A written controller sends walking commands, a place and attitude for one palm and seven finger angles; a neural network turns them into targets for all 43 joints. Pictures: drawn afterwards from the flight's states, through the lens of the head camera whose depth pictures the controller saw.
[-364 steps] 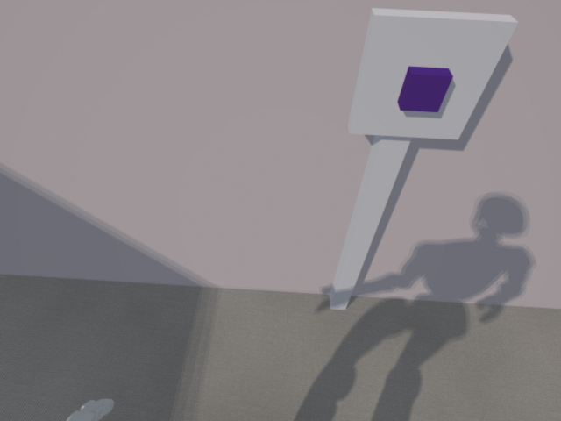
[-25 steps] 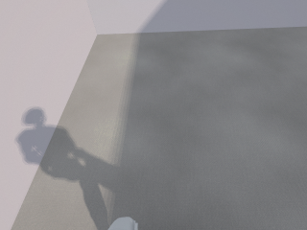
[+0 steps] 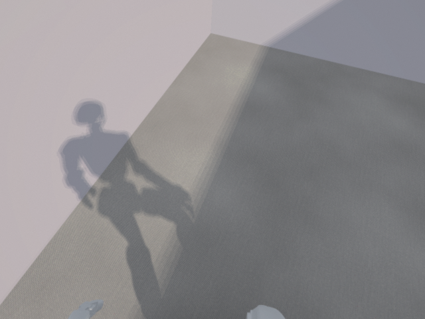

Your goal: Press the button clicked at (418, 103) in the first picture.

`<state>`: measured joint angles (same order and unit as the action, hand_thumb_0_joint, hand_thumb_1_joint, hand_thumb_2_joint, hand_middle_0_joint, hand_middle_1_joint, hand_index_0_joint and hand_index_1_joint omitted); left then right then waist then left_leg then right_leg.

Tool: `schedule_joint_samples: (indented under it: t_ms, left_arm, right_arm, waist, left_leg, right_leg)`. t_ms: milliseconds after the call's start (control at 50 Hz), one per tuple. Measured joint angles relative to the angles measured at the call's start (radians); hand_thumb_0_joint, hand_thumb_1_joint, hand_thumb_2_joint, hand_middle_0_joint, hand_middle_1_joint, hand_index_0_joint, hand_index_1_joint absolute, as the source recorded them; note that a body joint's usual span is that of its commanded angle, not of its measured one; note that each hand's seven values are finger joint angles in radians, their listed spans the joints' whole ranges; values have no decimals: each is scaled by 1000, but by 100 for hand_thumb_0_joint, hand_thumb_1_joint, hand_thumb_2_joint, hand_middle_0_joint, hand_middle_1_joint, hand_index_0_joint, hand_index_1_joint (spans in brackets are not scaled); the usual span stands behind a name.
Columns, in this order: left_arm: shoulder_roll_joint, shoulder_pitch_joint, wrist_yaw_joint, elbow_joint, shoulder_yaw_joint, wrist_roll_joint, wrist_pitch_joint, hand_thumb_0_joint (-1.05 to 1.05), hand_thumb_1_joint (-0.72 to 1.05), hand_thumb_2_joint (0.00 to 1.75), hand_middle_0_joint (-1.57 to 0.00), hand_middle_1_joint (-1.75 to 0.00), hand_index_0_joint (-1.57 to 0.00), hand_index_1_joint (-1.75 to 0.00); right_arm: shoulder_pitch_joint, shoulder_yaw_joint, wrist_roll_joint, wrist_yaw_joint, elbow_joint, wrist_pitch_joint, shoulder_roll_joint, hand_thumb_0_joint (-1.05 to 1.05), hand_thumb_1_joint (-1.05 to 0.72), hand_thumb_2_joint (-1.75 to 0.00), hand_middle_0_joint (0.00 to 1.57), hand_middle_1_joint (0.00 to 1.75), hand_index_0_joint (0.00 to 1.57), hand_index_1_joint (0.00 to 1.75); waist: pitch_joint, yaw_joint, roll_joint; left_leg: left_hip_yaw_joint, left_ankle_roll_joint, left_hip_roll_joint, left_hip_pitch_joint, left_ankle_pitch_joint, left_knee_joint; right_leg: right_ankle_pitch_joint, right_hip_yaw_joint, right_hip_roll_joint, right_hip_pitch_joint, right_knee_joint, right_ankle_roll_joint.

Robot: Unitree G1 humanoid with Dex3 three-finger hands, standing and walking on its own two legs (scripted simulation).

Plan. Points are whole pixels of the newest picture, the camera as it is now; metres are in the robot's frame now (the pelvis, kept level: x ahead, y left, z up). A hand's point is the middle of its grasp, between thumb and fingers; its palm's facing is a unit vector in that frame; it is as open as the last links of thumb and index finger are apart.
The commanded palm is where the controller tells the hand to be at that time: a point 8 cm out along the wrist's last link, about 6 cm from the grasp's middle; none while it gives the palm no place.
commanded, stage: turn to face it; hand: left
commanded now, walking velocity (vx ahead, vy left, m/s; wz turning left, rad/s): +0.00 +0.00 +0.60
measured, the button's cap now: out of the picture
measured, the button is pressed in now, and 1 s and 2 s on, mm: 0 0 0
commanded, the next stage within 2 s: none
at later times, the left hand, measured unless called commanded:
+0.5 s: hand out of the picture +0.01 +0.16 -0.15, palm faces +0.32 -0.90 -0.29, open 7.4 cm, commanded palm none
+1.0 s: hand out of the picture -0.08 +0.22 -0.16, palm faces +0.60 -0.76 -0.24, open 7.4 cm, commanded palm none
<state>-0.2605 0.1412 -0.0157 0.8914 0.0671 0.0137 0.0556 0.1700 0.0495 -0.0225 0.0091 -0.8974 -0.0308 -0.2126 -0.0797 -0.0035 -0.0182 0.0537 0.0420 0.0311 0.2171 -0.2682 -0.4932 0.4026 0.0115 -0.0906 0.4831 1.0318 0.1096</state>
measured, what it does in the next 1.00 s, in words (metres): steps on the spot, turning left: right foot, then left foot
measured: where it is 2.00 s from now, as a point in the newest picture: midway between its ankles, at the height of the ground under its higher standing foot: outside the picture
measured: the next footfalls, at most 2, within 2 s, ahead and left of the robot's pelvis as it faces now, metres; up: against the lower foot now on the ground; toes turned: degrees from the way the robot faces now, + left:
right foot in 0.20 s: +0.06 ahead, -0.14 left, +0.00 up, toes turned +5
left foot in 0.68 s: -0.04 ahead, +0.10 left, +0.00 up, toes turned +32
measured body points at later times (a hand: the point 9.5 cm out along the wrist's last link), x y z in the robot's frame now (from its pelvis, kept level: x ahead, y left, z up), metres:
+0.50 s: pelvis -0.01 -0.05 +0.00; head +0.03 -0.07 +0.45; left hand -0.01 +0.21 -0.12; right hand +0.11 -0.30 -0.16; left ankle -0.08 +0.10 -0.66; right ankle +0.02 -0.15 -0.74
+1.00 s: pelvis -0.03 -0.01 +0.00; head -0.02 +0.03 +0.45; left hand -0.11 +0.26 -0.14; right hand +0.19 -0.16 -0.13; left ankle -0.07 +0.08 -0.74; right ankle +0.06 -0.15 -0.67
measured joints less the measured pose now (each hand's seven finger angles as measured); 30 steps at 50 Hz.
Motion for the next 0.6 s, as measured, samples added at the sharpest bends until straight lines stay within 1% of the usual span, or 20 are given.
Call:
schedule_joint_samples:
  t_ms: [60, 120, 160, 180, 200, 220, 240, 260, 280, 320, 340, 380, 420, 460, 520, 600]
  left_arm:
    - [14, -31, -2, -19, -6, -2, -2, 0, 91, 90, -20, -30, -20, -30]
    - [30, -55, -3, -37, -13, -7, -8, 0, 91, 90, -20, -30, -20, -30]
    - [40, -62, -3, -49, -19, -11, -18, 0, 90, 90, -20, -30, -20, -30]
    - [43, -60, -3, -56, -23, -12, -26, 0, 90, 90, -20, -30, -20, -30]
    - [51, -58, -5, -60, -26, -9, -37, 0, 90, 90, -20, -30, -20, -30]
    - [61, -57, -7, -60, -31, -4, -44, 0, 90, 90, -20, -30, -20, -30]
    - [68, -52, -7, -61, -38, -2, -46, 0, 90, 90, -21, -30, -21, -30]
    - [75, -44, -8, -60, -43, -1, -47, 0, 90, 90, -21, -30, -21, -30]
    - [81, -34, -9, -59, -45, 0, -45, 0, 90, 90, -21, -30, -21, -30]
    - [88, -12, -10, -53, -47, 0, -41, 0, 90, 90, -21, -30, -21, -30]
    - [90, -1, -11, -48, -47, 0, -40, 0, 90, 90, -21, -30, -21, -30]
    - [90, 18, -11, -37, -47, 2, -38, 0, 90, 90, -21, -30, -21, -30]
    - [89, 36, -12, -27, -47, 3, -38, 0, 90, 90, -21, -30, -21, -30]
    - [87, 52, -13, -17, -45, 6, -38, 0, 90, 90, -21, -30, -21, -30]
    - [79, 75, -11, -3, -41, 11, -36, 0, 90, 90, -21, -30, -21, -30]
    - [55, 101, -7, 15, -29, 16, -31, 0, 90, 90, -21, -30, -21, -30]
  right_arm:
    - [25, 6, -4, 2, -6, -5, 2, 1, -91, -90, 20, 30, 20, 30]
    - [49, 13, -6, 1, -12, -13, -3, 1, -90, -90, 20, 30, 20, 30]
    - [65, 20, -5, 0, -18, -18, -9, 1, -90, -90, 20, 30, 20, 30]
    - [75, 23, -3, 1, -19, -21, -12, 1, -90, -90, 20, 30, 20, 30]
    - [82, 28, 2, 1, -21, -22, -20, 1, -90, -90, 20, 30, 20, 30]
    - [83, 34, 4, 0, -27, -27, -28, 1, -91, -90, 20, 30, 20, 30]
    - [85, 40, 4, -1, -30, -33, -34, 1, -91, -90, 20, 30, 20, 30]
    - [89, 45, 3, 0, -33, -38, -40, 1, -91, -90, 20, 30, 20, 30]
    - [92, 49, 1, 3, -37, -44, -45, 1, -91, -90, 20, 30, 20, 30]
    - [93, 54, -2, 12, -46, -52, -54, 1, -91, -90, 20, 30, 20, 30]
    - [92, 56, -3, 16, -48, -54, -57, 1, -91, -90, 20, 30, 20, 30]
    - [88, 57, -4, 23, -51, -59, -61, 1, -91, -90, 20, 30, 20, 30]
    - [83, 57, -4, 26, -53, -63, -62, 1, -91, -90, 20, 30, 20, 30]
    - [74, 55, -3, 27, -56, -67, -62, 1, -91, -90, 20, 30, 20, 30]
    - [50, 50, -1, 27, -58, -70, -61, 1, -91, -90, 20, 30, 20, 30]
    - [6, 40, 5, 26, -44, -59, -56, 1, -91, -90, 20, 30, 20, 30]
  waist:
    - [4, -20, 12]
    - [5, -39, 30]
    - [8, -48, 44]
    - [12, -49, 48]
    - [14, -48, 62]
    - [8, -49, 80]
    - [5, -54, 87]
    - [4, -57, 90]
    - [5, -57, 90]
    - [6, -54, 87]
    - [7, -52, 85]
    - [6, -50, 78]
    - [3, -46, 70]
    - [-2, -38, 60]
    - [-11, -20, 43]
    - [-25, 8, 17]
  left_leg:
    - [30, -7, 13, 9, 3, -6]
    - [63, -20, 26, 28, 0, -26]
    - [86, -33, 36, 48, -8, -51]
    - [96, -41, 44, 62, -16, -72]
    - [106, -49, 45, 81, -30, -108]
    - [104, -61, 44, 109, -104, -182]
    - [86, -70, 47, 146, -174, -284]
    - [63, -76, 48, 181, -208, -388]
    - [39, -82, 42, 211, -213, -482]
    - [-1, -95, 16, 255, -172, -626]
    - [-13, -101, 1, 270, -146, -671]
    - [-24, -111, -28, 285, -103, -714]
    - [-28, -121, -51, 284, -85, -709]
    - [-35, -129, -70, 270, -92, -667]
    - [-58, -132, -87, 232, -127, -548]
    - [-107, -119, -87, 163, -162, -361]
  right_leg:
    - [17, -6, 21, -31, -90, -3]
    - [20, -6, 48, -83, -208, -13]
    - [-25, -1, 67, -137, -322, -22]
    - [-78, 5, 71, -176, -409, -26]
    - [-118, 16, 74, -199, -459, -51]
    - [-119, 33, 78, -199, -452, -84]
    - [-109, 50, 70, -203, -443, -110]
    - [-101, 67, 59, -214, -445, -125]
    - [-99, 81, 47, -228, -457, -133]
    - [-108, 104, 29, -254, -488, -136]
    - [-114, 115, 21, -264, -502, -135]
    - [-123, 140, 8, -279, -522, -134]
    - [-127, 165, -5, -288, -534, -133]
    - [-127, 190, -18, -293, -538, -130]
    - [-121, 225, -40, -293, -531, -122]
    - [-101, 269, -74, -277, -488, -101]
